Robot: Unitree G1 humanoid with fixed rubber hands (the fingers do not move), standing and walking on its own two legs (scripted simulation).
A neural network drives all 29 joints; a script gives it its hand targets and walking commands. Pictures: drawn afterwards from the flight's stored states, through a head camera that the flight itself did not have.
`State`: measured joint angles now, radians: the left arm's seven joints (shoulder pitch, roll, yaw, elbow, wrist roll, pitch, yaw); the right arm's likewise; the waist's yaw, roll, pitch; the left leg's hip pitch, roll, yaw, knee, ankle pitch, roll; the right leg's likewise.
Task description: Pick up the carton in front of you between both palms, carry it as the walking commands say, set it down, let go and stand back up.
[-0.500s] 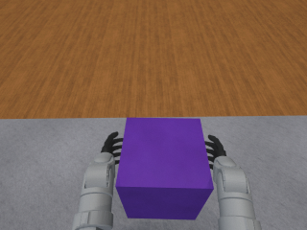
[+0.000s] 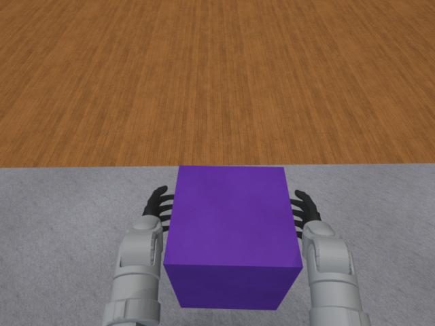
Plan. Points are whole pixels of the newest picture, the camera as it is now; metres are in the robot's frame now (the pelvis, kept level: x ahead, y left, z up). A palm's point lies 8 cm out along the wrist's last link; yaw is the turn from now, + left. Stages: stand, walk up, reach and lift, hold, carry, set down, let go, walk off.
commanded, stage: hold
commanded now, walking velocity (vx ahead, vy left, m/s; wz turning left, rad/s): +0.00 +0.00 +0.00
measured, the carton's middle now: (229, 240) +0.30 +0.00 -0.02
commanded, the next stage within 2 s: carry in 0.04 s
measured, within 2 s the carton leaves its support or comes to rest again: neither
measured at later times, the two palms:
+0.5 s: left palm (162, 169) +0.40 +0.15 +0.08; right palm (305, 178) +0.38 -0.15 +0.08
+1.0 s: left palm (160, 100) +0.67 +0.20 +0.09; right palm (265, 107) +0.64 -0.10 +0.09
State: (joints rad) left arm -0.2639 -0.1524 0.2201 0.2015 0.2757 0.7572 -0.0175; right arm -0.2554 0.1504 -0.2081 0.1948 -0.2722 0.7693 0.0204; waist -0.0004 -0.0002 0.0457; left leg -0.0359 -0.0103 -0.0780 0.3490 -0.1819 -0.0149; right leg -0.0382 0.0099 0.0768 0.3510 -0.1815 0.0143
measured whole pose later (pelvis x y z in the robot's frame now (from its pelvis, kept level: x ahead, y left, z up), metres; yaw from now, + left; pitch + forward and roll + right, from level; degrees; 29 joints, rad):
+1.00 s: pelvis +0.41 +0.07 +0.00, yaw -3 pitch +5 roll -1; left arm -0.06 -0.13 0.06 -0.47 0.06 1.24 0.13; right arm -0.03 0.13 -0.07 -0.48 -0.06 1.23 -0.11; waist -0.04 0.00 -0.10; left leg -0.25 0.02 0.26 0.37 -0.21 0.09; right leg -0.56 -0.10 -0.09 1.04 -0.25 -0.02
